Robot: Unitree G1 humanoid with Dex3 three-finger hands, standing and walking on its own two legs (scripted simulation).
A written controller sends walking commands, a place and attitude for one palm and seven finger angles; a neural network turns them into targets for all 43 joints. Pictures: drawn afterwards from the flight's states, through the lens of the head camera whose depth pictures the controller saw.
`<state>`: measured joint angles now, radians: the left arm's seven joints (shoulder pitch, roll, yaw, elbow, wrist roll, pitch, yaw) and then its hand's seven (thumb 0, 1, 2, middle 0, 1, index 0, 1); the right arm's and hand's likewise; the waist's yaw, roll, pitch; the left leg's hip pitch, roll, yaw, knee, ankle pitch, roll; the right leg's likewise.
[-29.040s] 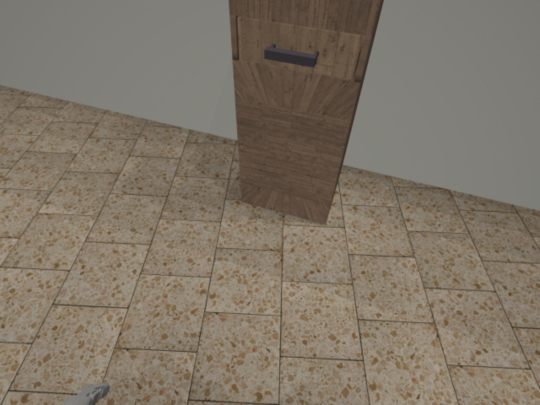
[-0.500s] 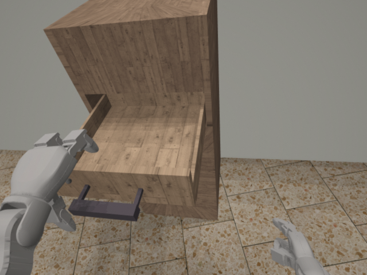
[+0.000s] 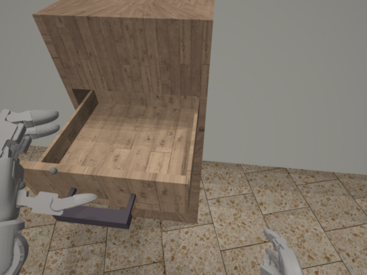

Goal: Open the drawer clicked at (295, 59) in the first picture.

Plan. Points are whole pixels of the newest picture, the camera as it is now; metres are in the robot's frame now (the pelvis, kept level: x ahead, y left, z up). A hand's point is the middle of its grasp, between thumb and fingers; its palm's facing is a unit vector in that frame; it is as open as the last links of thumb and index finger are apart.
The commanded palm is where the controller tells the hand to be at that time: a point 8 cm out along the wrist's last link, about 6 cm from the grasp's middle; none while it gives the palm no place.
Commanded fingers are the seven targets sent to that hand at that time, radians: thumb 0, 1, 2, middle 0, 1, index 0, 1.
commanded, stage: draw the hand back to the body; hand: left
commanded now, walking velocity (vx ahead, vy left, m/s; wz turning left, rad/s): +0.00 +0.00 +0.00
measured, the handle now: (97, 205) +0.24 +0.23 +0.03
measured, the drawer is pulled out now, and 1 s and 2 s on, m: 0.30 0.30 0.30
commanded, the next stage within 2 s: step back with the hand held close in 0.70 s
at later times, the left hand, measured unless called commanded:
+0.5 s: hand (38, 169) +0.20 +0.24 +0.22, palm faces +0.46 -0.79 -0.39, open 8.6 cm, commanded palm +0.14 +0.28 +0.22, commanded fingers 0.00 0.90 0.90 -0.20 -0.30 -0.20 -0.30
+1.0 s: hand (48, 175) +0.19 +0.23 +0.21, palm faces +0.42 -0.79 -0.45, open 7.4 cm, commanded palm +0.12 +0.28 +0.22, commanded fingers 0.00 0.90 0.90 -0.20 -0.30 -0.20 -0.30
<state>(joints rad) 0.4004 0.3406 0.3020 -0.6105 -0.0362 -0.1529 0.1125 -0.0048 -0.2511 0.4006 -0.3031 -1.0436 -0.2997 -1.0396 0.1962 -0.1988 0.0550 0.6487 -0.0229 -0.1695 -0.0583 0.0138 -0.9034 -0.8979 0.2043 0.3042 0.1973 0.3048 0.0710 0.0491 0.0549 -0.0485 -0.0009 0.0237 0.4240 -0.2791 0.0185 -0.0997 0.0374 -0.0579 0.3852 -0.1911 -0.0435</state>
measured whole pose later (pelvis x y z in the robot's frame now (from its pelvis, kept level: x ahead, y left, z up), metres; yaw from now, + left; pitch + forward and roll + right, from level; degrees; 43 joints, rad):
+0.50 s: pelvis +0.01 +0.01 +0.00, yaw +0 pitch -5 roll -1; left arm 0.43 0.35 0.37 -0.57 -0.07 -0.14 0.10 0.01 0.59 0.77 -0.24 -0.49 -0.23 -0.49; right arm 0.16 -0.22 0.02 0.64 -0.01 -0.13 -0.05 0.01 -0.90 -0.90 0.20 0.30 0.20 0.30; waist 0.08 0.07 0.04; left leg -0.05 -0.01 0.03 0.41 -0.28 0.03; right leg -0.10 0.03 -0.05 0.37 -0.19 -0.03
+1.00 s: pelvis -0.01 +0.00 +0.00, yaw +0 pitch +0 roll -2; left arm 0.49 0.37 0.40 -0.63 -0.02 -0.17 0.14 0.01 0.89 0.89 -0.21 -0.30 -0.21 -0.30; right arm 0.18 -0.24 0.00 0.59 -0.02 -0.08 -0.07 0.01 -0.90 -0.90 0.21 0.30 0.20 0.30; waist 0.01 0.05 0.02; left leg -0.23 0.01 0.02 0.52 -0.29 0.02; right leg -0.26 0.05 -0.06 0.42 -0.17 -0.04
